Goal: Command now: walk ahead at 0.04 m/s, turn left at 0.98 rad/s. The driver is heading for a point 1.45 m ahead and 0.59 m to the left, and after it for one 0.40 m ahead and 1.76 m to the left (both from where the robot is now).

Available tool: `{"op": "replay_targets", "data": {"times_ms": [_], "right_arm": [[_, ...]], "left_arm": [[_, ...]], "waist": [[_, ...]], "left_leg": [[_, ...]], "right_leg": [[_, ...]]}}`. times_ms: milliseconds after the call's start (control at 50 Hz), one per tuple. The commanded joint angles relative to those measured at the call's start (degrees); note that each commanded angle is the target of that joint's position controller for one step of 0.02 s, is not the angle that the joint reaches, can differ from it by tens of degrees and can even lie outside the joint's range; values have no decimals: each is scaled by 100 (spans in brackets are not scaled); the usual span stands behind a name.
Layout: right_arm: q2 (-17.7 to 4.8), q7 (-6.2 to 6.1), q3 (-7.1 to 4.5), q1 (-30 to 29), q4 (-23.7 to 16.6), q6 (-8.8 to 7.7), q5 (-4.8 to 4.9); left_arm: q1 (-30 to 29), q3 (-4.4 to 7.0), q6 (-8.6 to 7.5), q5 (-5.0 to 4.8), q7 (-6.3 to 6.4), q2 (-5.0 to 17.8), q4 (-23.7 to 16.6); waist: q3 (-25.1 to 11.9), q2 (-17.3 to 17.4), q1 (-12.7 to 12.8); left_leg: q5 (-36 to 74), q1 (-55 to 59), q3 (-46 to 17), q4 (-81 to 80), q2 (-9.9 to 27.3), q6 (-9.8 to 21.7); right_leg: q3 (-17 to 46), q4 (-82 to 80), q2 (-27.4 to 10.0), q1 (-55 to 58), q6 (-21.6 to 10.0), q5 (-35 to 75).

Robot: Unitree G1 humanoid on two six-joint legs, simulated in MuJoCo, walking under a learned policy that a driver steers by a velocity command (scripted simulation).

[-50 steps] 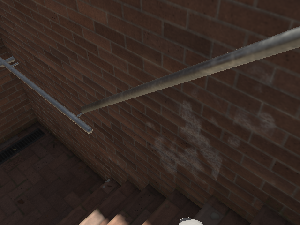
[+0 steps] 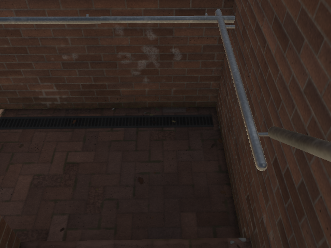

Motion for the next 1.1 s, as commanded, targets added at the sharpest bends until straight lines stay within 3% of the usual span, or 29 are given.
{"op": "replay_targets", "data": {"times_ms": [20,80,160,200,260,280,300,320,340,360,380,400,440,480,540,620,660,700,720,760,780,800,840,880,940,980,1020,1060,1100], "right_arm": [[-114,40,29,167,-642,291,116],[487,-65,353,182,-419,564,-402],[-55,250,20,-201,-659,655,-409],[-344,137,-143,-715,-904,616,-318],[-163,-69,-181,-1145,-1006,373,-294],[-258,-86,-273,-521,-771,343,-216],[-504,-145,-448,664,-350,303,-94],[-1215,-346,-659,2201,225,213,-244],[-1199,-250,-635,2224,-43,127,-310],[-1081,-57,-532,1821,-330,-12,-209],[-856,127,-391,1132,-527,-130,30],[-513,225,-278,746,-545,-107,141],[-312,232,-165,45,-460,149,162],[-46,3,83,-363,-619,245,59],[-35,-135,268,340,-302,211,47],[-168,-175,318,1167,-6,121,211],[-547,6,319,50,-402,182,273],[-560,1,312,27,-495,218,320],[-655,24,273,-78,-457,233,277],[-590,90,279,-42,-357,290,613],[-656,218,243,-412,-325,430,608],[-695,283,59,271,-300,626,418],[-336,300,45,537,-241,831,241],[1,381,72,463,-195,819,291],[138,547,100,527,-70,714,285],[-472,388,-135,197,-235,580,121],[-134,324,-40,-332,-500,389,-41],[28,265,35,-487,-656,210,99],[-29,272,-15,285,-386,81,75]], "left_arm": [[1319,420,-136,-94,-89,1133,78],[391,153,-150,-82,299,-85,346],[-39,421,-248,20,526,1229,378],[427,468,-334,141,446,1488,457],[1044,590,-386,-73,463,1615,773],[638,682,-336,86,346,1897,577],[-42,777,-252,385,148,2106,290],[-439,725,-196,444,4,1439,-473],[-286,536,-150,115,-15,967,-631],[-551,537,-99,-327,88,1008,-744],[-649,452,-117,-466,201,995,-727],[-532,448,-87,-320,343,1139,-534],[527,329,223,176,415,1050,-46],[705,250,413,395,149,958,95],[750,187,422,200,-149,802,214],[26,177,484,361,-46,852,54],[458,169,561,128,-4,865,156],[485,156,532,199,68,838,157],[303,154,499,12,107,836,142],[364,45,524,-158,-31,484,314],[1210,-23,544,-366,-155,317,823],[1564,158,471,-373,-157,865,1137],[745,319,276,-259,-222,1140,1017],[-406,171,123,-433,-394,918,684],[-77,158,56,-588,-357,853,810],[245,477,-28,-284,-125,1542,790],[69,366,-194,6,103,1073,580],[23,274,-291,-268,54,692,573],[-190,284,-268,-212,-64,684,545]], "waist": [[-539,-494,313],[-822,-336,-42],[57,-471,-190],[-169,-1090,103],[351,-1390,499],[221,-1278,242],[-308,-546,-414],[-1186,1791,-762],[-1638,883,-770],[-747,48,-735],[110,67,-567],[319,-21,-276],[-30,-122,539],[-132,-18,526],[-297,-110,225],[-125,477,-512],[-339,416,135],[-350,630,76],[-241,598,-3],[-214,266,190],[-129,130,466],[-378,80,-41],[45,-13,-296],[617,-239,-632],[435,-262,-451],[896,-810,28],[1217,-720,267],[1203,-635,259],[797,-463,12]], "left_leg": [[-959,-3555,-380,1746,666,-577],[1196,-2377,339,1028,1474,-663],[1915,-411,1015,1449,1083,-281],[1844,-707,1000,1090,1196,-178],[1085,-642,1253,-1756,1442,-77],[927,492,1732,-2054,1044,79],[1892,2479,1882,-2678,572,369],[4860,4724,-37,-3600,1112,1405],[5991,5685,-1798,-3787,2337,2173],[6300,4675,-2908,-4119,2938,2336],[5369,3369,-3445,-4218,3127,2403],[5150,2501,-3106,-4027,2946,2329],[4494,747,-1553,-3801,1992,1734],[3274,62,-1299,-3596,1602,1448],[3508,547,-1477,-3093,1813,1408],[3215,1514,-2540,-2978,2056,1583],[4135,85,-2098,-3399,1871,1503],[4251,413,-2319,-3296,2023,1601],[4699,700,-2702,-3456,2210,1520],[3463,1221,-2276,-3638,1682,1068],[3159,874,-1796,-3896,1390,864],[2963,843,-1084,-4030,1089,440],[1483,345,421,-3735,693,-321],[900,1497,642,-3068,807,-726],[1494,2564,651,-3681,734,-550],[138,1960,1191,-2802,299,-302],[538,1347,823,-2324,703,-26],[507,719,921,-3265,797,122],[794,2020,1031,-3887,699,252]], "right_leg": [[4813,-2782,-3028,3079,-3366,6757],[2819,-2433,-2250,1815,-1829,3959],[846,-2748,-1969,-193,-1015,2500],[677,-2330,-2383,827,-732,2672],[499,-2012,-2495,1878,-93,2266],[229,-1949,-2443,1409,-129,2511],[-247,-864,-2133,445,-38,2463],[-552,1356,-718,-1191,376,-394],[684,1914,-396,-2055,529,-1095],[1300,1724,-210,-2445,680,-809],[1534,1795,-293,-2616,704,-652],[1423,1967,-398,-2242,750,-441],[895,1926,-262,-726,683,974],[839,2080,-239,-375,658,2237],[817,2095,-476,-329,772,2303],[1074,1930,-537,-1246,915,1789],[402,2242,-216,611,981,938],[394,1973,-110,491,1005,477],[533,1503,-114,415,1017,-113],[335,-1769,-97,784,1052,-901],[60,-2862,166,2170,904,844],[571,-2524,341,3103,296,2797],[931,-2823,-89,3249,-336,3656],[1444,-3652,-512,1517,-373,3062],[941,-4233,-198,1473,-109,1363],[1160,-4737,-421,1482,-768,-1341],[1705,-4467,-1106,1477,-1232,-1102],[2155,-4168,-1353,2398,-1695,-383],[1557,-2906,-760,2156,-1542,203]]}}
Keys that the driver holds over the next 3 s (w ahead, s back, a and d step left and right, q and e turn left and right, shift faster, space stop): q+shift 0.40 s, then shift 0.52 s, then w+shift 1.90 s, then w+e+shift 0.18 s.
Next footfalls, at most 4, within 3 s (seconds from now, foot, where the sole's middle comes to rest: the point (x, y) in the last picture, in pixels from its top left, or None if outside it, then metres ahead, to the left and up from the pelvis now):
0.28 left None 0.03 0.16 -0.69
0.78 right None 0.04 -0.14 -0.69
1.58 right None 0.24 -0.04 -0.90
2.18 left None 0.47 0.30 -1.10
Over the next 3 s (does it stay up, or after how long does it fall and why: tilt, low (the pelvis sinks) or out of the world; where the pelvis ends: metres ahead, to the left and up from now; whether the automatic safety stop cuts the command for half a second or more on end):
stays up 0.99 0.56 -0.76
